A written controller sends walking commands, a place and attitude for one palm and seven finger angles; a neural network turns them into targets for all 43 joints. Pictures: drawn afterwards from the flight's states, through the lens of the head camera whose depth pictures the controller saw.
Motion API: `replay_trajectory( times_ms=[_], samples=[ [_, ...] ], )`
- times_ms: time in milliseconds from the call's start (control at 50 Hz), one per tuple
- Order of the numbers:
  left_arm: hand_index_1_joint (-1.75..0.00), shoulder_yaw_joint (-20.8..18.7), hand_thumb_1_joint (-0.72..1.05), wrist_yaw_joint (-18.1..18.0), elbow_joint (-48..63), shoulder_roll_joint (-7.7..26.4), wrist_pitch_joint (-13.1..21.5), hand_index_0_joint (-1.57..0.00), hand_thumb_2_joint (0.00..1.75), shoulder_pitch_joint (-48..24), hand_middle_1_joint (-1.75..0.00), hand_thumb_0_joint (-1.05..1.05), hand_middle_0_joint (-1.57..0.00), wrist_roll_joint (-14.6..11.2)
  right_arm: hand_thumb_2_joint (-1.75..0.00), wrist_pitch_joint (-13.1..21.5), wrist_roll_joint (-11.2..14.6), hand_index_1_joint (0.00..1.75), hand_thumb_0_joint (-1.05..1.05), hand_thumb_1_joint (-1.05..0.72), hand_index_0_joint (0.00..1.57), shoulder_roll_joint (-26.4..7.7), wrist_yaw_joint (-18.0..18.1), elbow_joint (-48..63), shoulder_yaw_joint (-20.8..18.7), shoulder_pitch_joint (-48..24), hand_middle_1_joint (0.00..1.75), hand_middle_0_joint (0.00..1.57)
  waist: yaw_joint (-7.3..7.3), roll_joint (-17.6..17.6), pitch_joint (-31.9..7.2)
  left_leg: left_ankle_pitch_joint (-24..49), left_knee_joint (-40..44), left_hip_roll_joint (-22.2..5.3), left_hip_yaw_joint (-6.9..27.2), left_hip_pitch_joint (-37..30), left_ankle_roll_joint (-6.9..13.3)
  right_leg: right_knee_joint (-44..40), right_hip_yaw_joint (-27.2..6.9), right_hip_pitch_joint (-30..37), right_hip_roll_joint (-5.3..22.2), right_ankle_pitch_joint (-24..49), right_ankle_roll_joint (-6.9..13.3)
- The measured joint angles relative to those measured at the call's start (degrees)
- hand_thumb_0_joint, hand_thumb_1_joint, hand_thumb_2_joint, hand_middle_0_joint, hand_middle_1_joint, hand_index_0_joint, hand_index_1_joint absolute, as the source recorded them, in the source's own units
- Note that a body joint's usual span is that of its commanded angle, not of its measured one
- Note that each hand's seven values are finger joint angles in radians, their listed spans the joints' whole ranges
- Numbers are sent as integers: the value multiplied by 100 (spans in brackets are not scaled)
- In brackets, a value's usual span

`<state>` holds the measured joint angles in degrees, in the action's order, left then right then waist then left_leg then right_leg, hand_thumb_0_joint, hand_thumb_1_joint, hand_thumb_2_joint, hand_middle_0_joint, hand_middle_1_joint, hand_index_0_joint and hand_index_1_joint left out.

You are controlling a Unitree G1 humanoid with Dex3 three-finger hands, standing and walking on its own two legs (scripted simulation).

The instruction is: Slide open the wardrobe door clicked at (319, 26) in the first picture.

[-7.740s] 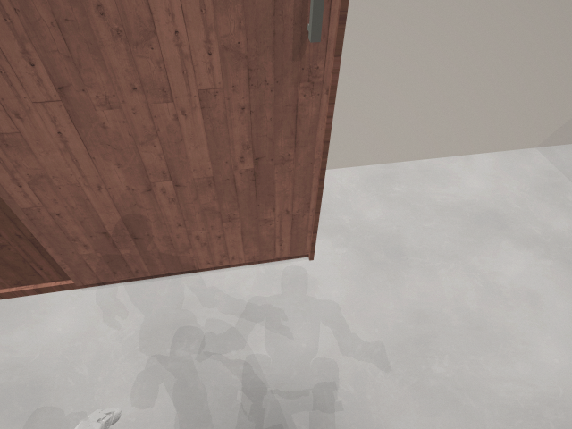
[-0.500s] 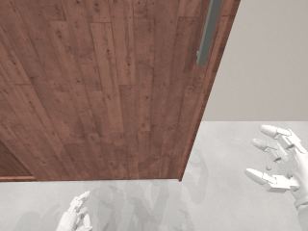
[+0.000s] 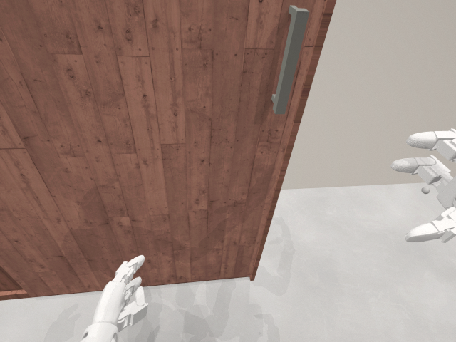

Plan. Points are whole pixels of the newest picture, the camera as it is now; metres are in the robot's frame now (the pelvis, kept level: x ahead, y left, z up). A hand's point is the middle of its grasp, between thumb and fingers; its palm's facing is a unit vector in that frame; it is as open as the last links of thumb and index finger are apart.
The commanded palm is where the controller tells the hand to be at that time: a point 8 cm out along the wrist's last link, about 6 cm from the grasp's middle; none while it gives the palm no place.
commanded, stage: raise the hand with hooked fingers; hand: right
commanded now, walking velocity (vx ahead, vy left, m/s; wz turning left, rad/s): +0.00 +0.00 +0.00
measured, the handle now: (285, 62) +0.56 -0.12 +0.27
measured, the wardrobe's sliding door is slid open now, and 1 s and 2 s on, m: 0.00 0.00 0.00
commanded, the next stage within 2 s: move the hooked fingers beside the handle in 0.72 s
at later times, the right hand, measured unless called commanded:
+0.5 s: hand (435, 160) +0.28 -0.27 +0.26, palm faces -0.01 +0.99 -0.11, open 13.9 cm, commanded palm +0.24 -0.31 +0.27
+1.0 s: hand (431, 152) +0.29 -0.27 +0.26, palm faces -0.01 +1.00 -0.09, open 13.9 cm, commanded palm +0.27 -0.31 +0.27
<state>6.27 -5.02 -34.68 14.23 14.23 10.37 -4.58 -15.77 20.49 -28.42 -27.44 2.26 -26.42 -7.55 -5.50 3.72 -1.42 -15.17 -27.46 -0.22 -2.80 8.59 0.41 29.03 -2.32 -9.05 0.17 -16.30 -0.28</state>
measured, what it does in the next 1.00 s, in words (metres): stands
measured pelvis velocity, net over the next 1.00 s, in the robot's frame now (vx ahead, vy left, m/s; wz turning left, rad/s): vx -0.01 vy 0.00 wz -0.01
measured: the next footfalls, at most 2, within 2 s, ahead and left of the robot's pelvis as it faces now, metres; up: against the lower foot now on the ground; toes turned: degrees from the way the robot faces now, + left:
none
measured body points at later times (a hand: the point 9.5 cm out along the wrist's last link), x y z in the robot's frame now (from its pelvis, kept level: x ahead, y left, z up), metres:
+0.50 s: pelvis +0.00 +0.00 +0.00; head -0.04 +0.03 +0.45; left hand +0.21 +0.23 -0.06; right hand +0.27 -0.32 +0.27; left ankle +0.00 +0.11 -0.74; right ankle +0.00 -0.12 -0.74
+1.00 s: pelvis -0.01 +0.00 +0.00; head -0.04 +0.02 +0.45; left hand +0.21 +0.20 -0.06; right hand +0.28 -0.32 +0.27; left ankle +0.00 +0.11 -0.74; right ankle +0.00 -0.12 -0.74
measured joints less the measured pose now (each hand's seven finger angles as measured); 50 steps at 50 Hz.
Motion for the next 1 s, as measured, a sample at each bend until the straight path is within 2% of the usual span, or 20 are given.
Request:
replay_trajectory(
  times_ms=[200,340,420,560,840,1000],
  samples=[
    [-30,-18,90,57,-89,155,-290,-20,90,-5,-30,1,-21,-96,-30,-571,-43,120,-1,49,31,-448,-282,-559,-244,-892,120,30,-5,69,-27,55,97,35,-25,-29,47,-147,-25,48,35,88,-46],
    [-30,-66,90,131,-59,270,-441,-20,90,-40,-30,2,-21,-159,-30,-850,-30,120,-1,50,31,-711,-423,-981,-329,-1296,120,31,62,69,-113,57,38,30,18,98,47,-161,18,-29,32,114,-50],
    [-30,-113,90,166,26,313,-508,-20,90,-39,-30,2,-20,-171,-30,-939,-29,120,-1,50,31,-635,-426,-860,-323,-1116,120,30,86,72,-123,54,1,29,63,144,37,-139,62,-52,31,104,-39],
    [-30,-107,90,102,53,245,-478,-20,90,-30,-30,2,-20,-137,-30,-853,-64,120,-1,50,31,-418,-233,-504,-303,-970,120,31,62,-4,-50,61,14,24,71,72,32,-130,70,10,25,95,-26],
    [-30,34,90,108,31,126,-516,-20,90,-72,-30,1,-21,-131,-30,-999,-104,120,-1,50,31,-560,-312,-676,-235,-1114,120,30,21,21,-99,109,99,-36,42,33,-14,-178,39,13,-36,142,19],
    [-30,40,90,46,-53,126,-501,-20,90,-88,-30,1,-21,-140,-30,-945,-272,120,-1,50,31,-342,-112,-1062,194,-1696,120,30,0,-27,-54,107,82,-71,-17,67,-26,-148,-21,-54,-73,159,26]
  ],
)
